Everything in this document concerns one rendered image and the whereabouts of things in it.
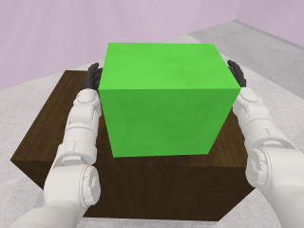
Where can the robot left forearm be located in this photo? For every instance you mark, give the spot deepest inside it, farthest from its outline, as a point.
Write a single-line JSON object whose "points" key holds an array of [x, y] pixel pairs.
{"points": [[79, 142]]}

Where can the carton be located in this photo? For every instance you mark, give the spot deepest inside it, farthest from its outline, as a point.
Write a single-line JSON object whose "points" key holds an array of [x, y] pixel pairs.
{"points": [[165, 99]]}

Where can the robot left upper arm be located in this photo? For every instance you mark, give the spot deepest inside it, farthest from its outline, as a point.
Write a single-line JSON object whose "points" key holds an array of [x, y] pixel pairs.
{"points": [[69, 191]]}

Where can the right robot hand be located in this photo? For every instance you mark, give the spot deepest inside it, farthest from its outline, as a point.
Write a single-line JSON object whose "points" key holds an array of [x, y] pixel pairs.
{"points": [[237, 73]]}

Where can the left robot hand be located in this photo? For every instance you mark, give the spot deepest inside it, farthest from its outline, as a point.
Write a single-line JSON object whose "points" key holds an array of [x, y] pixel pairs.
{"points": [[91, 79]]}

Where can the pedestal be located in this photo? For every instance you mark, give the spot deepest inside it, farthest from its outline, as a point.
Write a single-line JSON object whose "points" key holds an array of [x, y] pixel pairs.
{"points": [[197, 187]]}

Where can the robot right upper arm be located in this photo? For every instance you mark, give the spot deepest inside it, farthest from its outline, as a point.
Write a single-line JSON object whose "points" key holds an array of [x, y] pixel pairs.
{"points": [[278, 173]]}

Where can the robot right forearm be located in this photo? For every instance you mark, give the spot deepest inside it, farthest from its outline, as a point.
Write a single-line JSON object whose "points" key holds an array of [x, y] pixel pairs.
{"points": [[256, 123]]}

